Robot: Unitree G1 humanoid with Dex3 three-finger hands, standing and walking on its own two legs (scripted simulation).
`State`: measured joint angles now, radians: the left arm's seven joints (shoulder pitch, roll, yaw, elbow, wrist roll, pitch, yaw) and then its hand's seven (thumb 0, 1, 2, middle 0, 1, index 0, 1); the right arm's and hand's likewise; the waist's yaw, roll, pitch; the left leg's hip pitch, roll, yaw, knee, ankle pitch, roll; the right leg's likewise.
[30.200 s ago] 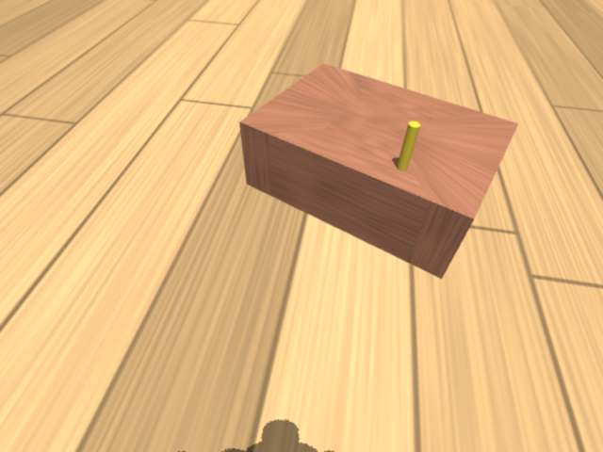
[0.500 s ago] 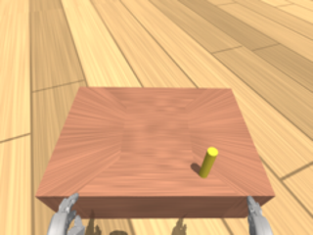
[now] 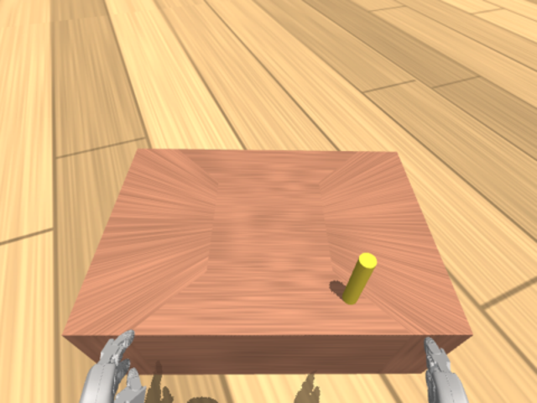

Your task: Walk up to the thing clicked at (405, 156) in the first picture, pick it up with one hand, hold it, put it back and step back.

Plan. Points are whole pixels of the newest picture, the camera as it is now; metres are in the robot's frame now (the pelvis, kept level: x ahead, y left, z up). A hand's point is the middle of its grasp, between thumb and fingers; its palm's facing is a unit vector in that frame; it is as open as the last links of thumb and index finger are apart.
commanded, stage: stand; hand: right
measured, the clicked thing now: (358, 280) +0.47 -0.21 -0.26
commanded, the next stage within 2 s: none
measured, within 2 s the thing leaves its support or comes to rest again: neither
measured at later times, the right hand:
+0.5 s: hand out of the picture +0.08 -0.25 -0.11, palm faces -0.01 +0.93 -0.36, open 8.8 cm
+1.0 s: hand out of the picture +0.05 -0.24 -0.10, palm faces +0.00 +0.94 -0.34, open 7.4 cm
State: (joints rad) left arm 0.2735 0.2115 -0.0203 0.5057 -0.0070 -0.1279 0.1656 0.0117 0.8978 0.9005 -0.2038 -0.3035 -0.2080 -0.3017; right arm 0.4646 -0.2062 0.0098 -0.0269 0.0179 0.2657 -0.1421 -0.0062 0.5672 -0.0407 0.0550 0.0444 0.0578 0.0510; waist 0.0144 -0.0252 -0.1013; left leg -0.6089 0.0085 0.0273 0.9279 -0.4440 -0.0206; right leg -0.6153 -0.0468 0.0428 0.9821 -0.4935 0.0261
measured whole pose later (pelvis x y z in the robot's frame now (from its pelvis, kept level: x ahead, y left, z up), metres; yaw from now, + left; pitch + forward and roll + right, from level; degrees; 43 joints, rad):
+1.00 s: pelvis -0.01 +0.00 +0.06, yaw +0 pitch -4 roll +0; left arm 0.14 0.33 0.01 1.14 0.03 0.00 0.00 0.00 0.90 0.90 -0.20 -0.30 -0.21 -0.30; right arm 0.16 -0.32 0.00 1.13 -0.02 -0.02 -0.02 0.01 -0.90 -0.90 0.20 0.30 0.21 0.30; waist 0.00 -0.01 0.05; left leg -0.13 0.04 0.02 0.39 -0.19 -0.02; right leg -0.11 -0.02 0.02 0.38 -0.20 0.02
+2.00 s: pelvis +0.01 +0.01 +0.06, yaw +0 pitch -3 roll +0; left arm 0.11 0.34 -0.01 1.14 0.02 -0.01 0.00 0.00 0.90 0.90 -0.20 -0.30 -0.21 -0.30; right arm 0.11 -0.34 0.00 1.15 -0.01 -0.01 0.00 0.01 -0.90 -0.90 0.20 0.30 0.21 0.30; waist -0.01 0.00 0.06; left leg -0.11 0.03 0.02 0.34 -0.18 -0.02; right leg -0.09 -0.03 0.02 0.34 -0.20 0.03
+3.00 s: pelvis -0.07 +0.00 +0.04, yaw +1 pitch -1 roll +0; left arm 0.09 0.36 0.05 0.89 0.05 0.04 0.02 0.01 0.90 0.90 -0.20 -0.30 -0.21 -0.30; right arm 0.10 -0.42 -0.05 0.93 0.01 0.06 0.00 0.01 -0.90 -0.90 0.20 0.30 0.20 0.30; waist 0.01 0.03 0.18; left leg -0.38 -0.08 -0.08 1.01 -0.52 0.00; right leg -0.39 -0.04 -0.01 0.61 -0.22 0.00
